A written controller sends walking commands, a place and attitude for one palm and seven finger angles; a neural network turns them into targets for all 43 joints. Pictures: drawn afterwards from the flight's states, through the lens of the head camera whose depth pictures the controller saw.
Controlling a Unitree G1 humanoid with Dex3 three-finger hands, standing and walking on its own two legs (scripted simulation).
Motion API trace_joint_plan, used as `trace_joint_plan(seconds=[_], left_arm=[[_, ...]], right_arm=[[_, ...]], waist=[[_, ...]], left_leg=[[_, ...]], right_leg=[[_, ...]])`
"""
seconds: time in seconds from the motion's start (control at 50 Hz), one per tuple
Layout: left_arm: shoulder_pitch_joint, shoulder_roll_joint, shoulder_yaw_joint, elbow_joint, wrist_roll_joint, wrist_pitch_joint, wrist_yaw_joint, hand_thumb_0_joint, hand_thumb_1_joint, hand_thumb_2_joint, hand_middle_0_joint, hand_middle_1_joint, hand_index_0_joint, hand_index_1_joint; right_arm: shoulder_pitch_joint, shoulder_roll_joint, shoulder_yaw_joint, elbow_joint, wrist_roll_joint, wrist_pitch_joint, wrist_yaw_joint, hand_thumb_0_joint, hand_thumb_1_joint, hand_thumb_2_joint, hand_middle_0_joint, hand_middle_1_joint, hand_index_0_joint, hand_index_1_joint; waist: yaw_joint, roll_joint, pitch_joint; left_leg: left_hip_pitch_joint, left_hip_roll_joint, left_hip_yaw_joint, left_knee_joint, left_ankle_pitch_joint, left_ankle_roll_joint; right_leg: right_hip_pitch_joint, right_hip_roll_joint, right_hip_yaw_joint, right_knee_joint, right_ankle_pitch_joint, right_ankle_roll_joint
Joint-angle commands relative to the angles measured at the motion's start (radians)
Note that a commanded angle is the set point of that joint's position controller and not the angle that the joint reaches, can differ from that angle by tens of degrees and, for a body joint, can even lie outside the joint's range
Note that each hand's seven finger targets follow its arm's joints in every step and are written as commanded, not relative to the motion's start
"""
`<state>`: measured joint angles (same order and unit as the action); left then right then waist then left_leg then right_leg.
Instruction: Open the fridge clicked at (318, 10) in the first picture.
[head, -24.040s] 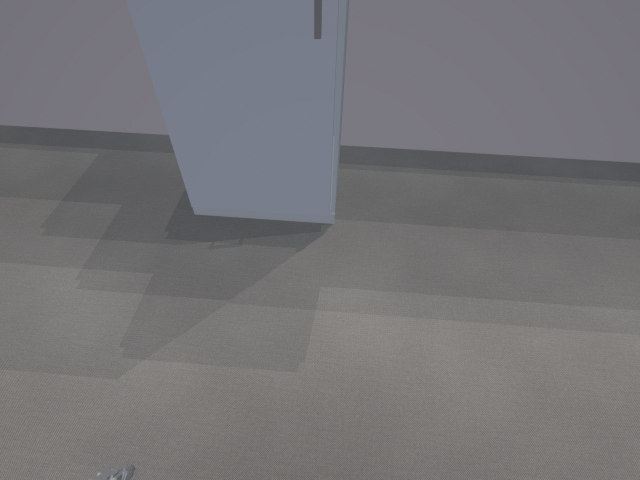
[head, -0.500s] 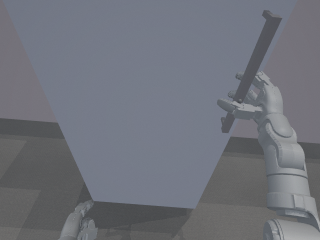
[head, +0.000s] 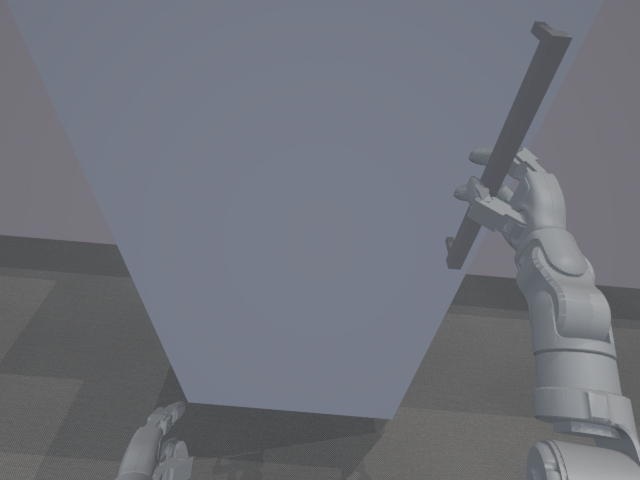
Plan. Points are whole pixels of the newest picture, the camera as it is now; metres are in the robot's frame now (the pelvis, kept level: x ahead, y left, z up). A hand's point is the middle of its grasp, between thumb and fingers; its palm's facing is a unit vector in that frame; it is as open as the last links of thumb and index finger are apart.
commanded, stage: grip the handle and tug to test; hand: right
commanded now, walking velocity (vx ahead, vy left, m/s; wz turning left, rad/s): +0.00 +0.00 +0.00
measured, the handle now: (489, 168) +0.44 -0.18 +0.21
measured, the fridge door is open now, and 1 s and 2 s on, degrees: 0 0 9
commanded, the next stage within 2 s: pull the door a little, standing still in 0.52 s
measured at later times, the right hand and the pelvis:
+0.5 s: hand (476, 206) +0.38 -0.15 +0.20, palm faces +0.05 +1.00 +0.00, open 5.9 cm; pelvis +0.01 +0.00 +0.00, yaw +2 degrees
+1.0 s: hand (475, 210) +0.38 -0.15 +0.20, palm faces +0.04 +1.00 -0.03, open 6.2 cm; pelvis +0.05 +0.00 +0.00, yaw +3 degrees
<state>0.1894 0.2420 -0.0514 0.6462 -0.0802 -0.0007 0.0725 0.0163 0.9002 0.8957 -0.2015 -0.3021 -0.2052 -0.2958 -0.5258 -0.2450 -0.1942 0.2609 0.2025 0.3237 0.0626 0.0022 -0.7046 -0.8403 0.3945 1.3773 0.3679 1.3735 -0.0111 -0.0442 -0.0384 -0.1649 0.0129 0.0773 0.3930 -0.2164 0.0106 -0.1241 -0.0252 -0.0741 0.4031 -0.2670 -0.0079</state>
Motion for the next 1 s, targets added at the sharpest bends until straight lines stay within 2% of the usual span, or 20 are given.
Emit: trace_joint_plan(seconds=[0.0,0.04,0.12,0.14,0.16,0.2,0.22,0.28,0.3,0.34,0.38,0.44,0.52,0.56,0.6,0.66,0.68,0.78,0.82,0.98], left_arm=[[-0.127,0.112,0.034,-0.159,0.004,-0.051,0.004,0.000,0.900,0.900,-0.200,-0.300,-0.200,-0.300],[-0.129,0.115,0.034,-0.162,0.003,-0.046,0.004,0.000,0.900,0.900,-0.200,-0.300,-0.200,-0.300],[-0.135,0.108,0.032,-0.173,0.004,-0.052,-0.001,0.000,0.900,0.900,-0.200,-0.300,-0.200,-0.300],[-0.137,0.111,0.035,-0.174,0.003,-0.048,-0.002,0.000,0.900,0.900,-0.200,-0.300,-0.200,-0.300],[-0.140,0.109,0.032,-0.177,0.003,-0.047,-0.003,0.000,0.900,0.900,-0.200,-0.300,-0.200,-0.300],[-0.140,0.107,0.034,-0.178,0.002,-0.047,-0.004,0.000,0.900,0.900,-0.200,-0.300,-0.200,-0.300],[-0.143,0.108,0.034,-0.185,0.003,-0.046,-0.005,0.000,0.900,0.900,-0.200,-0.300,-0.200,-0.300],[-0.153,0.103,0.034,-0.193,0.002,-0.049,-0.009,0.000,0.900,0.900,-0.200,-0.300,-0.200,-0.300],[-0.146,0.107,0.036,-0.191,0.005,-0.049,-0.009,0.000,0.900,0.900,-0.200,-0.300,-0.200,-0.300],[-0.153,0.111,0.038,-0.198,0.006,-0.045,-0.012,0.000,0.900,0.900,-0.200,-0.300,-0.200,-0.300],[-0.164,0.104,0.035,-0.209,0.005,-0.043,-0.014,0.000,0.900,0.900,-0.200,-0.300,-0.200,-0.300],[-0.166,0.104,0.039,-0.220,0.006,-0.043,-0.022,0.000,0.900,0.900,-0.200,-0.300,-0.200,-0.300],[-0.170,0.099,0.039,-0.227,0.008,-0.041,-0.029,0.000,0.900,0.900,-0.200,-0.300,-0.200,-0.300],[-0.168,0.101,0.042,-0.230,0.012,-0.041,-0.030,0.000,0.900,0.900,-0.200,-0.300,-0.200,-0.300],[-0.168,0.099,0.038,-0.233,0.013,-0.039,-0.034,0.000,0.900,0.900,-0.200,-0.300,-0.200,-0.300],[-0.168,0.102,0.039,-0.208,0.013,-0.041,-0.027,0.000,0.900,0.900,-0.200,-0.300,-0.200,-0.300],[-0.159,0.100,0.040,-0.205,0.015,-0.043,-0.025,0.000,0.900,0.900,-0.200,-0.300,-0.200,-0.300],[-0.165,0.092,0.036,-0.217,0.019,-0.033,-0.032,0.000,0.900,0.900,-0.200,-0.300,-0.200,-0.300],[-0.173,0.091,0.033,-0.226,0.021,-0.029,-0.037,0.000,0.900,0.900,-0.200,-0.300,-0.200,-0.300],[-0.192,0.079,0.028,-0.270,0.024,-0.019,-0.053,0.000,0.900,0.900,-0.200,-0.300,-0.200,-0.300]], right_arm=[[-0.420,-0.205,-0.077,-0.215,0.005,-0.064,-0.004,0.000,-0.900,-0.900,0.450,1.400,0.450,1.400],[-0.412,-0.219,-0.080,-0.221,0.002,-0.067,-0.003,0.000,-0.900,-0.900,0.450,1.400,0.450,1.400],[-0.391,-0.185,-0.066,-0.268,0.009,-0.075,0.001,0.000,-0.900,-0.900,0.450,1.400,0.450,1.400],[-0.351,-0.216,-0.091,-0.259,0.006,-0.075,0.000,0.000,-0.900,-0.900,0.450,1.400,0.450,1.400],[-0.371,-0.185,-0.059,-0.286,0.008,-0.076,0.005,0.000,-0.900,-0.900,0.450,1.400,0.450,1.400],[-0.326,-0.190,-0.075,-0.285,0.011,-0.071,0.007,0.000,-0.900,-0.900,0.450,1.400,0.450,1.400],[-0.331,-0.183,-0.067,-0.318,0.010,-0.071,0.010,0.000,-0.900,-0.900,0.450,1.400,0.450,1.400],[-0.297,-0.154,-0.047,-0.361,0.011,-0.064,0.011,0.000,-0.900,-0.900,0.450,1.400,0.450,1.400],[-0.289,-0.168,-0.058,-0.375,0.011,-0.062,0.009,0.000,-0.900,-0.900,0.450,1.400,0.450,1.400],[-0.199,-0.210,-0.106,-0.394,0.011,-0.053,0.010,0.000,-0.900,-0.900,0.450,1.400,0.450,1.400],[-0.194,-0.171,-0.074,-0.450,0.015,-0.043,0.018,0.000,-0.900,-0.900,0.450,1.400,0.450,1.400],[-0.076,-0.186,-0.101,-0.513,0.017,-0.029,0.017,0.000,-0.900,-0.900,0.450,1.400,0.450,1.400],[-0.017,-0.147,-0.071,-0.602,0.021,-0.003,0.017,0.000,-0.900,-0.900,0.450,1.400,0.450,1.400],[0.001,-0.172,-0.093,-0.653,0.019,0.003,0.014,0.000,-0.900,-0.900,0.450,1.400,0.450,1.400],[0.053,-0.137,-0.067,-0.668,0.024,0.023,0.017,0.000,-0.900,-0.900,0.450,1.400,0.450,1.400],[-0.132,-0.149,-0.046,-0.657,0.015,0.035,0.004,0.000,-0.900,-0.900,0.450,1.400,0.450,1.400],[-0.122,-0.144,-0.051,-0.638,0.015,0.041,-0.002,0.000,-0.900,-0.900,0.450,1.400,0.450,1.400],[0.018,-0.118,-0.036,-0.704,0.013,0.055,-0.002,0.000,-0.900,-0.900,0.450,1.400,0.450,1.400],[0.075,-0.114,-0.039,-0.735,0.018,0.057,0.001,0.000,-0.900,-0.900,0.450,1.400,0.450,1.400],[0.357,-0.119,-0.057,-0.970,0.030,0.066,0.020,0.000,-0.900,-0.900,0.450,1.400,0.450,1.400]], waist=[[-0.009,0.064,-0.259],[-0.013,0.051,-0.257],[-0.017,0.026,-0.276],[-0.027,0.042,-0.271],[-0.016,0.044,-0.271],[-0.021,0.066,-0.267],[-0.023,0.034,-0.277],[-0.024,0.027,-0.273],[-0.023,0.055,-0.288],[-0.046,0.064,-0.293],[-0.040,0.029,-0.294],[-0.058,0.040,-0.317],[-0.052,0.015,-0.307],[-0.056,0.026,-0.332],[-0.055,0.027,-0.317],[-0.029,0.005,-0.289],[-0.029,0.019,-0.301],[-0.049,-0.002,-0.343],[-0.054,0.032,-0.328],[-0.072,0.015,-0.329]], left_leg=[[0.112,-0.009,-0.038,-0.018,0.336,0.016],[0.115,-0.008,-0.039,-0.017,0.328,0.018],[0.127,-0.008,-0.038,-0.011,0.357,0.019],[0.136,-0.008,-0.038,-0.012,0.356,0.021],[0.136,-0.008,-0.039,-0.012,0.372,0.018],[0.140,-0.010,-0.037,-0.011,0.375,0.016],[0.141,-0.009,-0.038,-0.008,0.380,0.018],[0.138,-0.011,-0.036,-0.005,0.395,0.018],[0.153,-0.011,-0.034,-0.001,0.409,0.017],[0.179,-0.012,-0.037,0.002,0.440,0.018],[0.179,-0.009,-0.036,0.010,0.470,0.017],[0.206,-0.012,-0.034,0.026,0.531,0.019],[0.192,-0.010,-0.029,0.039,0.572,0.015],[0.209,-0.011,-0.030,0.046,0.616,0.015],[0.199,-0.009,-0.026,0.055,0.634,0.013],[0.151,-0.014,-0.029,0.040,0.601,0.013],[0.155,-0.016,-0.025,0.046,0.600,0.013],[0.184,-0.009,-0.021,0.063,0.651,0.013],[0.184,-0.009,-0.018,0.063,0.640,0.013],[0.189,-0.006,-0.019,0.088,0.671,0.010]], right_leg=[[0.064,0.009,0.045,-0.020,0.337,-0.029],[0.064,0.007,0.046,-0.023,0.336,-0.028],[0.074,0.011,0.043,-0.021,0.353,-0.026],[0.071,0.006,0.043,-0.022,0.360,-0.026],[0.074,0.008,0.041,-0.024,0.367,-0.028],[0.070,0.005,0.039,-0.023,0.362,-0.027],[0.076,0.008,0.036,-0.024,0.367,-0.026],[0.088,0.006,0.037,-0.020,0.386,-0.025],[0.087,0.005,0.038,-0.020,0.396,-0.025],[0.078,0.004,0.033,-0.018,0.418,-0.027],[0.085,0.005,0.028,-0.018,0.442,-0.024],[0.091,0.002,0.029,-0.003,0.508,-0.022],[0.099,0.000,0.026,0.008,0.559,-0.018],[0.112,-0.003,0.027,0.016,0.615,-0.020],[0.110,-0.004,0.031,0.023,0.646,-0.017],[0.131,-0.004,0.033,0.028,0.637,-0.015],[0.136,-0.004,0.038,0.033,0.653,-0.014],[0.149,-0.005,0.040,0.041,0.729,-0.008],[0.133,-0.006,0.046,0.035,0.706,-0.008],[0.107,-0.011,0.054,0.055,0.760,-0.006]])
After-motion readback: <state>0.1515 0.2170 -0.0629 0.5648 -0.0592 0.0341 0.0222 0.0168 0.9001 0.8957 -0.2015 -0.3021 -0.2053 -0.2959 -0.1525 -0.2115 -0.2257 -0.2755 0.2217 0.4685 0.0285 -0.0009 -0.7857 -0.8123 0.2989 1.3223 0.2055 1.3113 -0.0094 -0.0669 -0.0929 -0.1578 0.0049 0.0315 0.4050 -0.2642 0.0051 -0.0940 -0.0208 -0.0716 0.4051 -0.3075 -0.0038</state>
